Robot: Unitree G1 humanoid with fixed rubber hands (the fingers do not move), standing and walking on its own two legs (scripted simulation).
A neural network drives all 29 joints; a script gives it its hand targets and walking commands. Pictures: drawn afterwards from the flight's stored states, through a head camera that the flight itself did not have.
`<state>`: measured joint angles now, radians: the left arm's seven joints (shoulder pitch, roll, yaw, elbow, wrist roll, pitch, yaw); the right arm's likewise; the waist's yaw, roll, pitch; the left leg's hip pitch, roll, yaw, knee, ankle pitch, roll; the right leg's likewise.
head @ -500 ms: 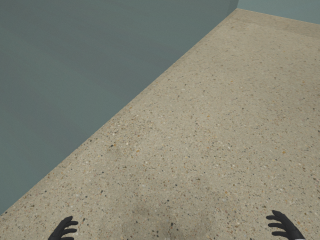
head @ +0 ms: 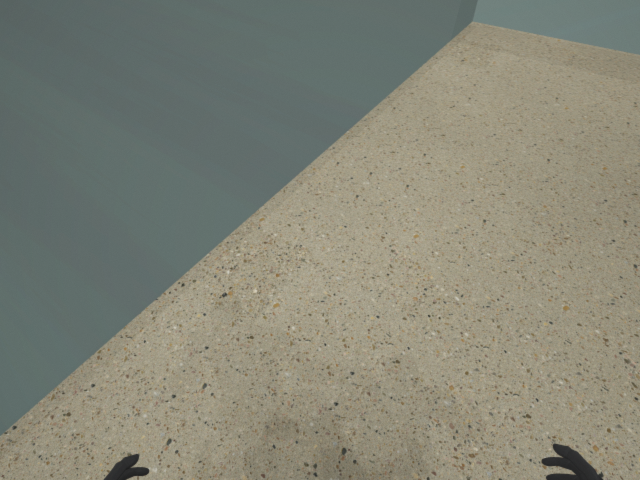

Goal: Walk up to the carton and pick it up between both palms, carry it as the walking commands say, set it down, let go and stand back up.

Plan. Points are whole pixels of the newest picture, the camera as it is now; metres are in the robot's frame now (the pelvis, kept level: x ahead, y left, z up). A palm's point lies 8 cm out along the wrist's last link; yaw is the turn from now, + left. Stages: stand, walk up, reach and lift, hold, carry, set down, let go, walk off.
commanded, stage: stand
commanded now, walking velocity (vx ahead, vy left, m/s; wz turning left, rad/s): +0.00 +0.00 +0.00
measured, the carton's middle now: out of the picture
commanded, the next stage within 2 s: walk up in 0.80 s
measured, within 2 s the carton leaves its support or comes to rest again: neither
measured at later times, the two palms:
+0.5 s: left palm out of the picture +0.10 +0.31 -0.10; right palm out of the picture +0.11 -0.31 -0.10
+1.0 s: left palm out of the picture +0.11 +0.31 -0.10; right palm out of the picture +0.11 -0.31 -0.10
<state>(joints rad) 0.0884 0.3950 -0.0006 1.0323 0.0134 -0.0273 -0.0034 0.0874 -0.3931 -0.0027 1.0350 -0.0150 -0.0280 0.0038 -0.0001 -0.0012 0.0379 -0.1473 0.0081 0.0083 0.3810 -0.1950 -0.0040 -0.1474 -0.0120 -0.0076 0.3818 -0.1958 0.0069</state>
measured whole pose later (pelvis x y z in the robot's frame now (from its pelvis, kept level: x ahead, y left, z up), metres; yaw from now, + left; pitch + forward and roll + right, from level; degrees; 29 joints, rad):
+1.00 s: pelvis +0.01 +0.00 +0.00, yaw +0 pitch -2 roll +0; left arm 0.08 0.40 0.01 1.04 0.02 0.00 -0.01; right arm 0.09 -0.39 -0.01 1.05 -0.02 -0.01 -0.01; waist 0.00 0.00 0.04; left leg -0.13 0.01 0.00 0.34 -0.19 -0.01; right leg -0.14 -0.01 -0.02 0.38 -0.23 0.02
